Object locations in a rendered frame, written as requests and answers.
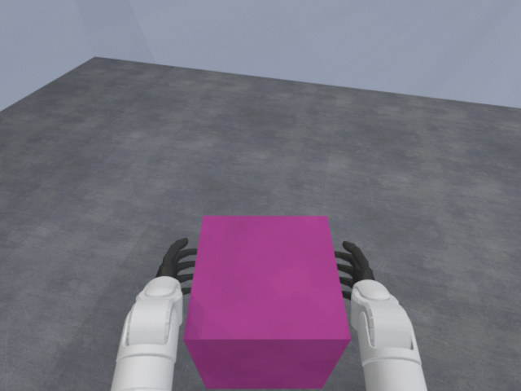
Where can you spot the left robot hand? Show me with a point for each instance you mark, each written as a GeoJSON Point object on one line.
{"type": "Point", "coordinates": [170, 266]}

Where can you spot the robot right forearm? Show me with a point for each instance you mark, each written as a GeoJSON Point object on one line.
{"type": "Point", "coordinates": [388, 348]}

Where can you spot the robot left forearm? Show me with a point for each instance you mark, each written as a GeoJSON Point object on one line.
{"type": "Point", "coordinates": [148, 344]}

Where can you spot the carton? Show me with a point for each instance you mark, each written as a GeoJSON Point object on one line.
{"type": "Point", "coordinates": [266, 308]}

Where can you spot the right robot hand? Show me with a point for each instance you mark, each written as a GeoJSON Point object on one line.
{"type": "Point", "coordinates": [360, 270]}

